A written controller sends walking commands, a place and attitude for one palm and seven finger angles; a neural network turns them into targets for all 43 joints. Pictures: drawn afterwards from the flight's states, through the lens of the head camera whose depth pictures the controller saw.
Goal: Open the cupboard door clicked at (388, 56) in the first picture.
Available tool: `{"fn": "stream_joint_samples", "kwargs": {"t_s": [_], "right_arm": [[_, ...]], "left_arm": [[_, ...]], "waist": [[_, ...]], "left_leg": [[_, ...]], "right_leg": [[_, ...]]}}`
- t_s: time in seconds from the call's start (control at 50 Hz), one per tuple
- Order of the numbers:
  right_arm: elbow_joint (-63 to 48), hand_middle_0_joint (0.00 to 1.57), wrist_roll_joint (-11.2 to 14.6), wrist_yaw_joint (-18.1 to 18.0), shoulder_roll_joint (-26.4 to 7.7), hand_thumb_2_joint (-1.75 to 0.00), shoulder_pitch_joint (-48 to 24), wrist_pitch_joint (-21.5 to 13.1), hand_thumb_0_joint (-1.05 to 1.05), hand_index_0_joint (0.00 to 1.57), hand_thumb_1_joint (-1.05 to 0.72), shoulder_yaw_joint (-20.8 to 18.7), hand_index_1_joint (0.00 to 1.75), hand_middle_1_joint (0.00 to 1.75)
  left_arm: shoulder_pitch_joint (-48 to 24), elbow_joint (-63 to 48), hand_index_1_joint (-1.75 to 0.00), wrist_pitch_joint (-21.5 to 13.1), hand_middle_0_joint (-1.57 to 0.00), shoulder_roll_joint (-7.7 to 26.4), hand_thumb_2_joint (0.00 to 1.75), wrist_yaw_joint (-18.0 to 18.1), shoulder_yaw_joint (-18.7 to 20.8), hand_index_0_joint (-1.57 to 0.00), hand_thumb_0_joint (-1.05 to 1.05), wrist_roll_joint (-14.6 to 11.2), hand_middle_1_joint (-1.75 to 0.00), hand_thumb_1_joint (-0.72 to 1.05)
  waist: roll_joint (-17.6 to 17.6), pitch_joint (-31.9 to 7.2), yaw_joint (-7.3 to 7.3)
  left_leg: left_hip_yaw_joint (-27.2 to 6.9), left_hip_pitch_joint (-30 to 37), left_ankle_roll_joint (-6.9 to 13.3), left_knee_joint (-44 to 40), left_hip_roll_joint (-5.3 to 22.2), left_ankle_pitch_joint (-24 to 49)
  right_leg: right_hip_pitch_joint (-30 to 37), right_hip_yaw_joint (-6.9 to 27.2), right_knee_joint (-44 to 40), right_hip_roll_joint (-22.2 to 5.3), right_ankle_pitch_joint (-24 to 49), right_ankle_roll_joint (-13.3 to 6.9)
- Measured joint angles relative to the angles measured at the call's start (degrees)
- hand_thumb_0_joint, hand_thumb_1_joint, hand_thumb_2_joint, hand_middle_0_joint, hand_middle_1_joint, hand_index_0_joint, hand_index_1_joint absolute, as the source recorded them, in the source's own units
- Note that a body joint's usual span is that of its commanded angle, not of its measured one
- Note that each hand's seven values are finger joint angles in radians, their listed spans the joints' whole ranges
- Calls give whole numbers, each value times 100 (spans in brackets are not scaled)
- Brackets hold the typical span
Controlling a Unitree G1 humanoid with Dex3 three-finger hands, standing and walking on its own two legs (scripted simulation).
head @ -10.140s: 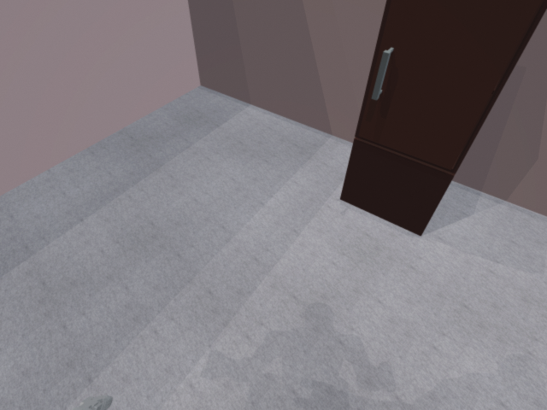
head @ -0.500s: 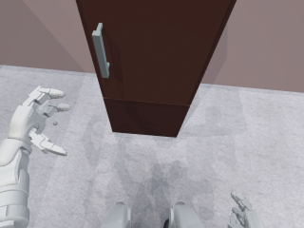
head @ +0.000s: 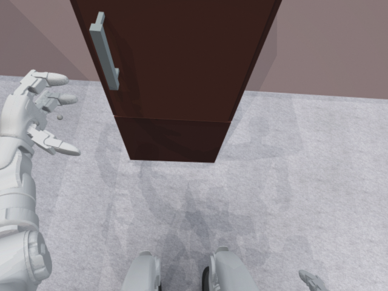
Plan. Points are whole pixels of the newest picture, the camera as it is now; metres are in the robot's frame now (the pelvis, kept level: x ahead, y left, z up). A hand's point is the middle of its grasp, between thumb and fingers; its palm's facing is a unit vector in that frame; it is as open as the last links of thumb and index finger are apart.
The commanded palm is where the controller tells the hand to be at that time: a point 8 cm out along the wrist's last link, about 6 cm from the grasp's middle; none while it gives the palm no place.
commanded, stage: move the hooked fingers beside the handle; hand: left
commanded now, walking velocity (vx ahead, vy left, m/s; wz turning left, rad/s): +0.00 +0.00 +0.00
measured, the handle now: (108, 54) +0.62 +0.19 +0.05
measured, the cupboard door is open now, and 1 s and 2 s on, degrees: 0 0 0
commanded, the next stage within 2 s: slide the fingers in behind the handle in 1.78 s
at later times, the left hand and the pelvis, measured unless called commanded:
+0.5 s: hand (72, 82) +0.52 +0.25 +0.06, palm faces -0.03 -1.00 -0.03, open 14.0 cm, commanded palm +0.52 +0.29 +0.05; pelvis -0.01 +0.00 -0.02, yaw -1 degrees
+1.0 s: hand (74, 72) +0.57 +0.26 +0.04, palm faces -0.03 -1.00 -0.02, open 14.0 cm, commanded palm +0.55 +0.27 +0.04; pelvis +0.00 +0.02 -0.02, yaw -3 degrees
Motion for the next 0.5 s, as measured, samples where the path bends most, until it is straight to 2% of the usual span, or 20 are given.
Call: {"fn": "stream_joint_samples", "kwargs": {"t_s": [0.22, 0.34, 0.5], "right_arm": [[80, 20, -40, 19, -18, -90, 116, 265, 1, 20, -91, 86, 30, 30], [115, 20, -84, 18, -49, -90, 125, 371, 1, 20, -91, 140, 30, 30], [-9, 20, -130, 41, -79, -90, 212, 514, 0, 20, -91, 248, 30, 30]], "left_arm": [[-1023, 1034, -120, -101, -30, 495, 30, 36, 89, -30, -1, 286, -120, -50], [-1619, 1392, -120, -45, -30, 758, 30, 74, 177, -30, -1, 447, -120, -50], [-2218, 1786, -120, 155, -30, 1279, 30, 191, 376, -30, -1, 727, -120, -49]], "waist": [[27, 65, -177], [50, 77, -375], [97, 125, -639]], "left_leg": [[-58, -408, -9, 218, 21, -10], [-102, -733, -8, 387, 42, -24], [-108, -1066, 19, 559, 104, -56]], "right_leg": [[-377, -49, 175, 19, 3, -16], [-671, -87, 291, 38, 12, -19], [-985, -87, 379, 99, 46, 1]]}}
